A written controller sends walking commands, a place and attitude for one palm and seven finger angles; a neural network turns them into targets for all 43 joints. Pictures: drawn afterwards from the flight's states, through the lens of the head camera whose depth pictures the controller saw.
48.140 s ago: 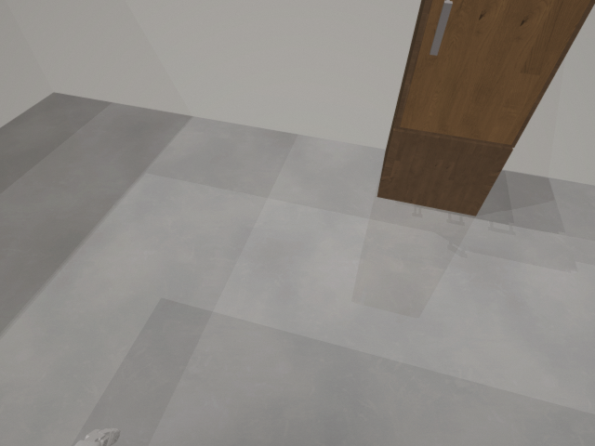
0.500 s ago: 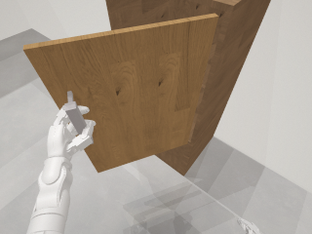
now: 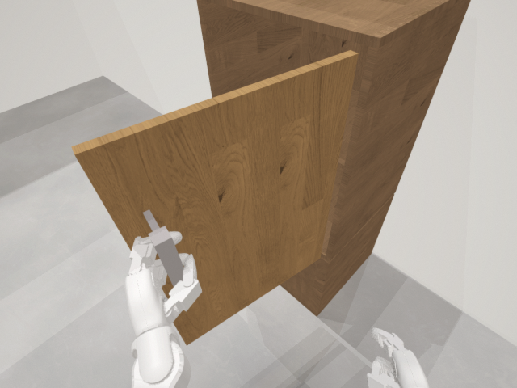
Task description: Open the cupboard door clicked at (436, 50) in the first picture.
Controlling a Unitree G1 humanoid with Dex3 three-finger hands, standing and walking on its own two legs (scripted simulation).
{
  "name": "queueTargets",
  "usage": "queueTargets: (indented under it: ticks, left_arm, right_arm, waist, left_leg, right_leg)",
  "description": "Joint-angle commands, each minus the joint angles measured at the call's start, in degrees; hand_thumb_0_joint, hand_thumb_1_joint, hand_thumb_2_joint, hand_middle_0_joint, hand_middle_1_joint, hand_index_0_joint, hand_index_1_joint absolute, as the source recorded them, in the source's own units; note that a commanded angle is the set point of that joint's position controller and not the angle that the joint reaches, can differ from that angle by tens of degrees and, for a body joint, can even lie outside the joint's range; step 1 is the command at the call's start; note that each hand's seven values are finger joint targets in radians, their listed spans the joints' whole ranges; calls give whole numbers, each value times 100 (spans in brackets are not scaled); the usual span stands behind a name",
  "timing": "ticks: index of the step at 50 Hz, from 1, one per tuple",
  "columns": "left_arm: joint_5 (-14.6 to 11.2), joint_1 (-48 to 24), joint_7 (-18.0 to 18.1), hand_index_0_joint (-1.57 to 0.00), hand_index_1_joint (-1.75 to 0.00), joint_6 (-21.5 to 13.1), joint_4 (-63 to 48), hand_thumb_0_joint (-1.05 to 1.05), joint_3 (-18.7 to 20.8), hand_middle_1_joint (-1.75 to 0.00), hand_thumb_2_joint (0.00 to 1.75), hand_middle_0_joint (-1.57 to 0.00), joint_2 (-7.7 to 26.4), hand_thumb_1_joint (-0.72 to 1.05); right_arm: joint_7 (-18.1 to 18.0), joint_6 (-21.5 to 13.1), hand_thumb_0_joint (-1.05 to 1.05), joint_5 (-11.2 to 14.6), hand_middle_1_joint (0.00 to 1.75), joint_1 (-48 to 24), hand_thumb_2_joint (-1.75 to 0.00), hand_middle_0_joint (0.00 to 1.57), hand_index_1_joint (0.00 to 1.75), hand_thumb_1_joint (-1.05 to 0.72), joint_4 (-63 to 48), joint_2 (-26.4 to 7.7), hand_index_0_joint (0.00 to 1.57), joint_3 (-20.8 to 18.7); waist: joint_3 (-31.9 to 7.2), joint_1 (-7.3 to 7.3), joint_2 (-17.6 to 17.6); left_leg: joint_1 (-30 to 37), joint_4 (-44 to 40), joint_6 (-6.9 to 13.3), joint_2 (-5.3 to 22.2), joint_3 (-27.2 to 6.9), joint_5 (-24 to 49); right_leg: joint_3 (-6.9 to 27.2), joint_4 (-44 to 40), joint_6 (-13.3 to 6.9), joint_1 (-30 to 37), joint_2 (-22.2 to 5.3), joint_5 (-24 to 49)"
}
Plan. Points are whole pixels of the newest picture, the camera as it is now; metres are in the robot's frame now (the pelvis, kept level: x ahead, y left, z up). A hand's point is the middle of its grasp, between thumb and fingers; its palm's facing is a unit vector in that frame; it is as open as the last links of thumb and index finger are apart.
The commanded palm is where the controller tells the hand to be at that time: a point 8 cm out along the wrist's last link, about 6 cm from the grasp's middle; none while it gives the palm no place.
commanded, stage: open thumb and fingers to let go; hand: left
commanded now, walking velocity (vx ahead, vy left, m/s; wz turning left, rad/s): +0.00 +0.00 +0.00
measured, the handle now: (167, 256) +0.30 +0.16 +0.08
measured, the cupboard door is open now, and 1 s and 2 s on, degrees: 79 78 80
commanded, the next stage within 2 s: slide the hand sideways off the handle in 0.82 s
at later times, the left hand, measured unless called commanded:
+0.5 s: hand (189, 275) +0.26 +0.11 +0.09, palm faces +0.40 -0.92 +0.02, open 12.3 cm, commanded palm +0.21 +0.15 +0.08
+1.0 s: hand (186, 279) +0.25 +0.12 +0.08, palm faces +0.27 -0.96 -0.04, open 14.7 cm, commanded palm +0.22 +0.16 +0.08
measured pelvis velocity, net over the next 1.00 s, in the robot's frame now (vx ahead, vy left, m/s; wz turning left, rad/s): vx -0.03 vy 0.03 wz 0.02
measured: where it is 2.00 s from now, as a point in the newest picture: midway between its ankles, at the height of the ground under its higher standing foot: outside the picture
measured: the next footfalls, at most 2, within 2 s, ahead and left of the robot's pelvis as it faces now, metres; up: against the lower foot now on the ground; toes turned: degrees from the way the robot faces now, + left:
none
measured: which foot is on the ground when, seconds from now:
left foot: down 0.00-1.00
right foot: down 0.00-1.00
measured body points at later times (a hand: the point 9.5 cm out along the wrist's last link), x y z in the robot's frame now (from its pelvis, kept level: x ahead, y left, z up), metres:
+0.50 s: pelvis -0.02 +0.01 +0.00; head -0.02 -0.02 +0.45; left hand +0.23 +0.16 +0.09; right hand +0.16 -0.21 -0.10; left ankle -0.01 +0.15 -0.71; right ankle -0.02 -0.07 -0.71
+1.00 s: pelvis -0.03 +0.03 -0.01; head -0.02 +0.03 +0.44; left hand +0.23 +0.17 +0.09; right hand +0.16 -0.17 -0.10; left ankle -0.01 +0.15 -0.71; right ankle -0.02 -0.07 -0.71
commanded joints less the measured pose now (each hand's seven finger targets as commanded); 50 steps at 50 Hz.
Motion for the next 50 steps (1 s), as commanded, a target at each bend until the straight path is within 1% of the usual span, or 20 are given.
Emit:
queueTargets:
  ticks: [1,3,6,8,10,13,15,18,20,22,29,31,33,35,40,44,46,47,48,50]
  left_arm:
    - [360,-1303,193,-40,-134,-636,-1342,0,-44,-134,87,-40,188,83]
    - [394,-1188,158,-38,-133,-680,-1214,0,3,-133,81,-38,270,69]
    - [219,-1401,16,-37,-130,-719,-1130,0,-10,-130,72,-37,203,48]
    - [116,-1589,-69,-36,-129,-734,-948,0,-14,-129,66,-36,177,34]
    - [24,-1679,-80,-35,-127,-773,-853,0,65,-127,60,-35,196,20]
    - [48,-1675,-47,-33,-125,-751,-700,0,52,-125,51,-33,170,-1]
    - [30,-1781,-18,-32,-124,-729,-594,0,36,-124,45,-32,127,-15]
    - [84,-1841,42,-31,-122,-704,-515,0,205,-122,36,-31,293,-36]
    - [123,-1955,71,-30,-120,-707,-537,0,-25,-120,30,-30,65,-50]
    - [142,-2045,126,-30,-120,-690,-515,0,-15,-120,30,-30,80,-50]
    - [421,-2083,321,-24,-85,-518,-438,0,-471,-85,30,-24,-324,-50]
    - [489,-2334,414,-22,-75,-457,-502,0,-421,-75,30,-22,-245,-50]
    - [574,-2294,492,-21,-65,-379,-515,0,-562,-65,30,-21,-389,-50]
    - [563,-2462,537,-19,-55,-314,-497,0,-622,-55,30,-19,-459,-50]
    - [515,-2715,595,-15,-30,-184,-420,0,-595,-30,30,-15,-449,-50]
    - [536,-2781,620,-15,-30,-101,-348,0,-784,-30,30,-15,-658,-50]
    - [502,-2752,620,-15,-30,-88,-402,0,-679,-30,30,-15,-558,-50]
    - [1016,-2717,-503,-15,-30,-328,-295,0,-1606,-30,30,-15,44,-50]
    - [769,-2872,-1148,-15,-30,-552,-609,0,-1067,-30,30,-15,483,-50]
    - [440,-2788,-2057,-15,-30,-816,-762,0,-1017,-30,30,-15,698,-50]
  right_arm:
    - [-58,-424,0,-54,30,-590,-90,20,30,-90,-824,-480,20,-254]
    - [-94,-448,0,-37,30,-570,-90,20,30,-90,-787,-479,20,-267]
    - [-151,-499,0,-8,30,-613,-90,20,30,-90,-766,-477,20,-248]
    - [-185,-537,0,17,30,-631,-90,20,30,-90,-699,-487,20,-235]
    - [-211,-589,0,16,30,-677,-90,20,30,-90,-677,-494,20,-232]
    - [-195,-630,0,21,30,-662,-90,20,30,-90,-670,-508,20,-237]
    - [-187,-639,0,21,30,-692,-90,20,30,-90,-663,-504,20,-218]
    - [-197,-623,0,21,30,-699,-90,20,30,-90,-648,-510,20,-228]
    - [-173,-626,0,22,30,-734,-90,20,30,-90,-667,-487,20,-224]
    - [-162,-631,0,8,30,-717,-90,20,30,-90,-675,-500,20,-218]
    - [-78,-544,0,3,30,-698,-90,20,30,-90,-736,-496,20,-220]
    - [-83,-498,0,-7,30,-714,-90,20,30,-90,-742,-497,20,-225]
    - [-62,-454,0,-12,30,-691,-90,20,30,-90,-770,-484,20,-227]
    - [-54,-404,0,-4,30,-742,-90,20,30,-90,-767,-477,20,-198]
    - [-99,-318,0,8,30,-852,-90,20,30,-90,-722,-476,20,-171]
    - [-73,-302,0,9,30,-859,-90,20,30,-90,-698,-464,20,-165]
    - [-80,-283,0,17,30,-884,-90,20,30,-90,-718,-467,20,-177]
    - [-40,-278,0,19,30,-453,-90,20,30,-90,-521,-644,20,-153]
    - [-84,-281,0,104,30,-359,-90,20,30,-90,-674,-644,20,-226]
    - [-160,-431,0,192,30,-407,-90,20,30,-90,-799,-619,20,-161]
  waist:
    - [-820,-8,-803]
    - [-873,36,-843]
    - [-851,44,-785]
    - [-657,7,-872]
    - [-674,28,-938]
    - [-680,71,-781]
    - [-624,61,-878]
    - [-613,114,-845]
    - [-595,66,-748]
    - [-621,67,-772]
    - [-657,58,-574]
    - [-781,50,-572]
    - [-822,75,-523]
    - [-753,16,-537]
    - [-728,4,-538]
    - [-817,1,-477]
    - [-847,46,-515]
    - [-620,-401,-882]
    - [-965,-199,-582]
    - [-950,-164,-266]
  left_leg:
    - [-34,-97,312,-323,-3,1253]
    - [-47,-112,326,-330,7,1232]
    - [-64,-131,331,-352,35,1087]
    - [-66,-156,336,-355,8,928]
    - [-59,-182,339,-355,-1,860]
    - [-10,-243,336,-353,8,864]
    - [-20,-291,340,-361,8,796]
    - [9,-318,346,-357,26,823]
    - [97,-342,351,-344,43,836]
    - [99,-353,353,-339,37,840]
    - [189,-421,340,-271,-36,1008]
    - [204,-396,340,-267,-43,1026]
    - [206,-405,322,-240,-94,1141]
    - [193,-398,318,-230,-111,1106]
    - [183,-403,310,-235,-156,925]
    - [202,-417,292,-220,-218,949]
    - [187,-434,290,-228,-196,914]
    - [294,-356,370,-217,-182,1096]
    - [289,-341,387,-224,-157,1226]
    - [384,-361,402,-248,-143,1122]
  right_leg:
    - [732,-815,445,382,-406,2603]
    - [782,-867,428,456,-424,2521]
    - [843,-988,455,452,-475,2289]
    - [886,-1181,439,364,-490,1785]
    - [931,-1252,457,349,-509,1597]
    - [861,-1252,418,330,-480,1450]
    - [821,-1273,426,274,-473,1308]
    - [820,-1334,383,315,-454,1163]
    - [701,-1262,362,197,-415,1137]
    - [637,-1214,348,176,-378,1119]
    - [260,-842,227,0,-206,1227]
    - [248,-796,215,-6,-187,1228]
    - [168,-681,168,17,-145,1282]
    - [135,-673,178,-70,-143,1237]
    - [120,-712,166,-141,-131,954]
    - [49,-604,145,-185,-108,952]
    - [73,-649,145,-122,-107,913]
    - [262,-583,190,-364,-148,1336]
    - [279,-500,137,-174,-164,1585]
    - [292,-515,134,-152,-175,1576]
